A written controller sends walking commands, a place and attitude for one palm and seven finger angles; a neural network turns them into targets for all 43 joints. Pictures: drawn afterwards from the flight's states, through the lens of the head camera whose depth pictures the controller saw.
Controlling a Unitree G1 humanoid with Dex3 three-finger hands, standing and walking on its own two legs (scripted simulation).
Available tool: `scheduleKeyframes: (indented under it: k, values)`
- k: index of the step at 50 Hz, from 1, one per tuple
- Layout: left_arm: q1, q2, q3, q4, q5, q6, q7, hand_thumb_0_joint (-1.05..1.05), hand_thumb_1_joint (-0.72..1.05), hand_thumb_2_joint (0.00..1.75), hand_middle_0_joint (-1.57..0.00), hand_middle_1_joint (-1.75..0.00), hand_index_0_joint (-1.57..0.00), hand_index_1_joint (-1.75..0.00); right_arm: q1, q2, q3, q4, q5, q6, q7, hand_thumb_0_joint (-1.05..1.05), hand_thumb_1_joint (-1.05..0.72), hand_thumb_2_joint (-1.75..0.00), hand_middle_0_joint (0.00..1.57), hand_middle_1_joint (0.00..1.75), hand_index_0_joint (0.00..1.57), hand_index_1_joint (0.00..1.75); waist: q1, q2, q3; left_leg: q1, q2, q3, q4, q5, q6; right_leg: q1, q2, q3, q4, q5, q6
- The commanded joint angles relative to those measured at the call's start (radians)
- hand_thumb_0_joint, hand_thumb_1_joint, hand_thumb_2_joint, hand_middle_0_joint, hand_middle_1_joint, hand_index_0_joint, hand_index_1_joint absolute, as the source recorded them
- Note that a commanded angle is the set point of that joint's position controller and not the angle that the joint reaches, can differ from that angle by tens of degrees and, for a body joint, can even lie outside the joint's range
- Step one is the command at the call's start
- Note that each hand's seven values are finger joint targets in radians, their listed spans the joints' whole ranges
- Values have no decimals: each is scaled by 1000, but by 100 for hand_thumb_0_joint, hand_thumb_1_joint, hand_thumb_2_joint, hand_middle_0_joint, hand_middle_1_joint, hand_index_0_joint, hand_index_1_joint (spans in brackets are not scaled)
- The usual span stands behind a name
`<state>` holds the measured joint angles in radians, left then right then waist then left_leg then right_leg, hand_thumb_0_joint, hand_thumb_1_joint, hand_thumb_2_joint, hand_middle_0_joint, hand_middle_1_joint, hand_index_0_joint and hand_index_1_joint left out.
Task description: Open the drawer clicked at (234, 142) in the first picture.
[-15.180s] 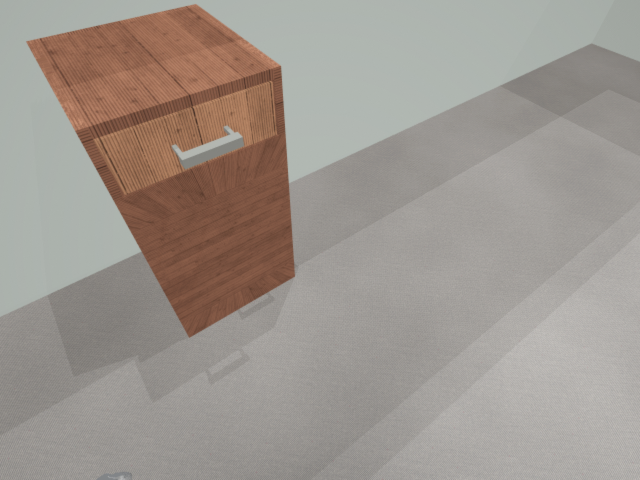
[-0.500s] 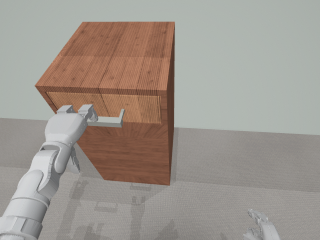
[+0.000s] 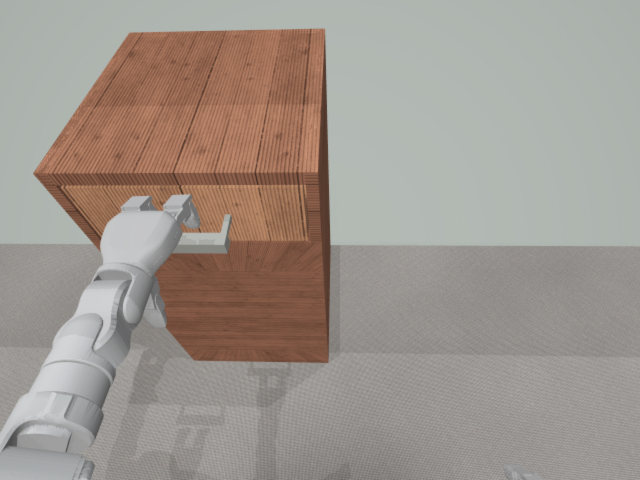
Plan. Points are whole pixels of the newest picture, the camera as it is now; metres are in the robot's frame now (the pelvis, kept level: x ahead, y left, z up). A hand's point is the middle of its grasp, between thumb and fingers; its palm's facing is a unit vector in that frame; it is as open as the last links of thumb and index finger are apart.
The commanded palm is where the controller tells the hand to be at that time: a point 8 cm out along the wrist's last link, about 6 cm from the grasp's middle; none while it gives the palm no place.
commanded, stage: move the hooked fingers above the handle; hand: left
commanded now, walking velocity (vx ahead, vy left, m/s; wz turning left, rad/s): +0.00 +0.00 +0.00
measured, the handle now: (188, 231) +0.48 +0.26 -0.03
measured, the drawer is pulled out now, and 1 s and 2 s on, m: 0.00 0.00 0.00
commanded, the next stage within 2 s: none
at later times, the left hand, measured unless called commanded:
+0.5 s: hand (173, 242) +0.42 +0.25 +0.02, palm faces -0.06 -0.04 -1.00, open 13.8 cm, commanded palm +0.40 +0.26 +0.08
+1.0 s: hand (163, 237) +0.42 +0.26 +0.03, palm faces -0.02 -0.03 -1.00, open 13.8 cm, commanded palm +0.40 +0.26 +0.08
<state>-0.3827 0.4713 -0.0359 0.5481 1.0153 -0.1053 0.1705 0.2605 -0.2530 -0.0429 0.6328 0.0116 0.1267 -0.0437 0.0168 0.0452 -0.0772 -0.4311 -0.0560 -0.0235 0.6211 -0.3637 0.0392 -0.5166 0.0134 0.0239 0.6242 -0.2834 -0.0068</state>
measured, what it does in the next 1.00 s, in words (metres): stands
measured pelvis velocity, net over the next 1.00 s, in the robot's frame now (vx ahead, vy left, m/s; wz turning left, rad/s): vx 0.00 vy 0.00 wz -0.01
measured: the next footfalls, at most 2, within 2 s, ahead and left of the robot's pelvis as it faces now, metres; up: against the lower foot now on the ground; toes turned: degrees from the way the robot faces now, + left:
none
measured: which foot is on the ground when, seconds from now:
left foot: down 0.00-1.00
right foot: down 0.00-1.00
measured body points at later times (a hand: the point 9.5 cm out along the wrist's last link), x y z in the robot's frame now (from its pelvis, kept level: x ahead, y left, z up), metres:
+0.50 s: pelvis +0.01 +0.00 -0.01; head +0.08 -0.01 +0.44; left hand +0.42 +0.25 +0.08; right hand +0.09 -0.27 -0.14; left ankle -0.04 +0.10 -0.72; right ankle +0.01 -0.12 -0.72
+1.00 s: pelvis +0.00 +0.00 -0.01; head +0.08 -0.01 +0.43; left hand +0.42 +0.26 +0.08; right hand +0.08 -0.27 -0.14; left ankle -0.04 +0.10 -0.72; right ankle +0.01 -0.12 -0.72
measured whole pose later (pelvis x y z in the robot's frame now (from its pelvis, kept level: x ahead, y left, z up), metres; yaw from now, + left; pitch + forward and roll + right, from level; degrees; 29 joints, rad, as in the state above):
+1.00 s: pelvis +0.00 +0.00 -0.01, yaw -1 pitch +15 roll +0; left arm -0.56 0.52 0.04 0.82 1.08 -0.16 0.28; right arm 0.28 -0.25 -0.05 0.65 -0.01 0.16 -0.03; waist -0.03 0.04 -0.11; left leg -0.57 -0.04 -0.01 0.70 -0.40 0.04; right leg -0.65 0.03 0.03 0.68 -0.30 -0.01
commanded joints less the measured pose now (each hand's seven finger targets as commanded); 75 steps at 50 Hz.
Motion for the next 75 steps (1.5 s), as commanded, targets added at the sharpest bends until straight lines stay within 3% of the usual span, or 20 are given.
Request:
scheduleKeyframes:
  k: [1, 3, 10, 17, 21, 28, 33, 36, 40, 43, 46, 49, 52, 56, 60, 61, 65, 66, 71, 75]
  values:
    - [-472, 261, 117, -166, 15, -23, 78, 0, -50, 30, -30, -120, -30, -120, 1, -129, -51, -109, -4, -33, -11, 0, -90, -90, 20, 30, 20, 30, -21, 11, -322, 81, 20, 4, -46, 396, -14, 163, 15, -38, -25, 235, -53]
    - [-462, 263, 122, -131, 24, -20, 95, 0, -50, 30, -30, -120, -30, -120, 12, -126, -53, -107, -4, -33, -7, 0, -90, -90, 20, 30, 20, 30, -12, 38, -353, 90, 19, 4, -33, 423, -21, 162, 17, -38, -12, 246, -56]
    - [-464, 281, 128, -3, 24, 9, 85, 0, -50, 30, -30, -120, -30, -120, 40, -139, -57, -106, -4, -22, -2, 0, -90, -90, 20, 30, 20, 30, -14, -27, -388, 40, 22, 18, -18, 446, -12, 195, 18, -33, -2, 305, -50]
    - [-528, 228, 78, -38, 17, -39, 65, 0, -50, 30, -30, -120, -30, -120, 63, -138, -64, -103, -8, -10, 1, 0, -90, -90, 20, 30, 20, 30, -42, 10, -386, 80, 34, 6, 8, 532, -12, 141, 21, -31, 1, 324, -47]
    - [-548, 320, 164, -3, 31, -64, 98, 0, -50, 30, -30, -120, -30, -120, 76, -143, -65, -88, -16, -2, -2, 0, -90, -90, 20, 30, 20, 30, -31, -7, -390, 27, 26, 10, 14, 497, -8, 157, 22, -26, 15, 330, -50]
    - [-554, 303, 148, 101, 50, -30, 148, 0, -50, 30, -30, -120, -30, -120, 96, -143, -68, -70, -18, 2, 9, 0, -90, -90, 20, 30, 20, 30, -46, 8, -400, -15, 24, 21, 34, 469, -8, 125, 26, -28, 33, 328, -48]
    - [-508, 265, 114, 37, 28, -26, 114, 0, -50, 30, -30, -120, -30, -120, 103, -142, -78, -85, -16, 5, 10, 0, -90, -90, 20, 30, 20, 30, -38, 20, -509, 59, 33, 22, 42, 575, -4, 185, 25, -17, 26, 395, -42]
    - [-493, 249, 106, 63, 7, -36, 88, 0, -50, 30, -30, -120, -30, -120, 96, -146, -74, -80, -12, 9, 5, 0, -90, -90, 20, 30, 20, 30, -58, -43, -410, 16, 35, 20, 28, 514, 4, 172, 26, -22, 5, 368, -40]
    - [-534, 317, 154, 56, 30, -62, 106, 0, -50, 30, -30, -120, -30, -120, 87, -148, -66, -81, -13, 14, -2, 0, -90, -90, 20, 30, 20, 30, -43, -30, -373, -23, 26, 21, 9, 421, 7, 164, 22, -22, 7, 314, -45]
    - [-584, 343, 174, 26, 48, -74, 142, 0, -50, 30, -30, -120, -30, -120, 83, -142, -65, -77, -18, 11, -1, 0, -90, -90, 20, 30, 20, 30, -37, 41, -394, 2, 26, 17, 16, 436, 0, 138, 22, -23, 19, 296, -50]
    - [-558, 376, 208, 56, 43, -56, 160, 0, -50, 30, -30, -120, -30, -120, 78, -145, -63, -73, -21, 13, 0, 0, -90, -90, 20, 30, 20, 30, -33, 30, -423, -13, 23, 24, 25, 438, -1, 158, 24, -21, 29, 311, -49]
    - [-542, 344, 169, 104, 40, -27, 152, 0, -50, 30, -30, -120, -30, -120, 77, -145, -62, -76, -13, 8, 2, 0, -90, -90, 20, 30, 20, 30, -38, 18, -395, -36, 22, 30, 18, 411, -2, 154, 24, -26, 24, 302, -47]
    - [-530, 299, 125, 103, 33, -18, 121, 0, -50, 30, -30, -120, -30, -120, 92, -149, -70, -79, -10, 6, 2, 0, -90, -90, 20, 30, 20, 30, -48, 1, -443, 9, 30, 27, 22, 454, -3, 160, 24, -25, 17, 321, -42]
    - [-564, 179, 14, 89, 3, -40, 68, 0, -50, 30, -30, -120, -30, -120, 91, -148, -69, -81, -6, 3, -4, 0, -90, -90, 20, 30, 20, 30, -91, -53, -362, 22, 33, 16, 16, 404, 3, 115, 24, -28, -15, 275, -39]
    - [-654, 273, 86, 47, 23, -91, 86, 0, -50, 30, -30, -120, -30, -120, 101, -148, -67, -74, -11, 2, -12, 0, -90, -90, 20, 30, 20, 30, -78, -13, -363, 17, 25, 6, 16, 345, 5, 87, 21, -26, -9, 218, -45]
    - [-693, 333, 132, 14, 36, -106, 105, 0, -50, 30, -30, -120, -30, -120, 100, -151, -66, -71, -17, 2, -15, 0, -90, -90, 20, 30, 20, 30, -65, 26, -389, 24, 25, -1, 19, 369, -1, 84, 21, -26, 7, 219, -50]
    - [-628, 381, 213, 20, 50, -96, 184, 0, -50, 30, -30, -120, -30, -120, 83, -139, -60, -66, -30, 4, -1, 0, -90, -90, 20, 30, 20, 30, -23, 107, -451, 39, 24, -1, 44, 488, -23, 90, 25, -34, 52, 274, -56]
    - [-622, 407, 238, 38, 52, -79, 197, 0, -50, 30, -30, -120, -30, -120, 80, -140, -58, -63, -32, 6, 3, 0, -90, -90, 20, 30, 20, 30, -21, 84, -451, 18, 24, -2, 47, 503, -26, 104, 27, -37, 60, 289, -56]
    - [-494, 306, 144, 200, 41, 49, 165, 0, -50, 30, -30, -120, -30, -120, 77, -147, -57, -80, -14, 14, 16, 0, -90, -90, 20, 30, 20, 30, -27, -35, -407, -71, 23, 34, 20, 437, -10, 174, 29, -34, 34, 331, -46]
    - [-461, 268, 96, 120, 16, 50, 81, 0, -50, 30, -30, -120, -30, -120, 87, -160, -65, -102, -1, 20, 9, 0, -90, -90, 20, 30, 20, 30, -35, -84, -428, -24, 33, 36, 8, 458, 3, 217, 24, -22, 5, 357, -37]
